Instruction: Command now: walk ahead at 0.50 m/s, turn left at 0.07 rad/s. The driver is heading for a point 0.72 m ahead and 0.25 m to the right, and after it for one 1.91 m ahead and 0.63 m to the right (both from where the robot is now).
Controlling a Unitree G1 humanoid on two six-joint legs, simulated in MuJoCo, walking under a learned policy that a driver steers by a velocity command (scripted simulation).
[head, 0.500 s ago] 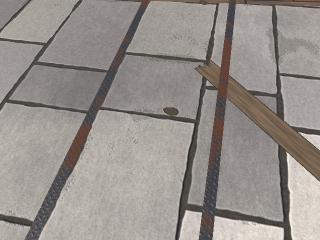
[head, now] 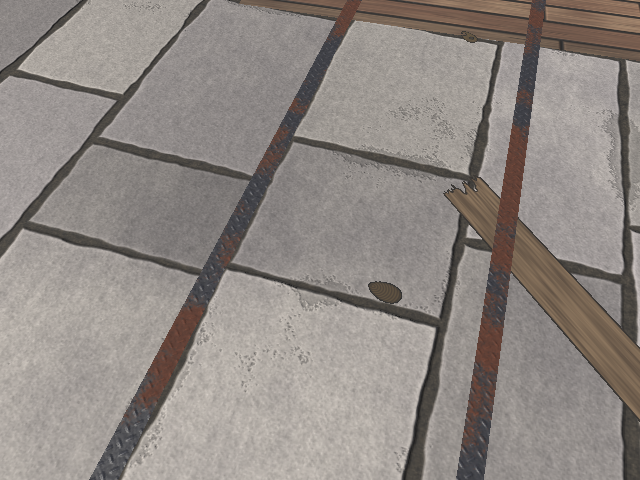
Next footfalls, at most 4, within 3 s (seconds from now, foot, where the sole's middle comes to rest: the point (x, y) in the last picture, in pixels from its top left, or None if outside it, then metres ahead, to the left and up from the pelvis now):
0.34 right None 0.37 -0.15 -0.78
0.86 left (285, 391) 0.67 0.08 -0.78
1.38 right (424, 319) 0.86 -0.25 -0.78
1.88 left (404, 208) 1.22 -0.24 -0.78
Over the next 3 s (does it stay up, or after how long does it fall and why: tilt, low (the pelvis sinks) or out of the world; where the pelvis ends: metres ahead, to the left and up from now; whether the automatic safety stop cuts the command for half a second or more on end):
stays up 1.54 -0.59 -0.02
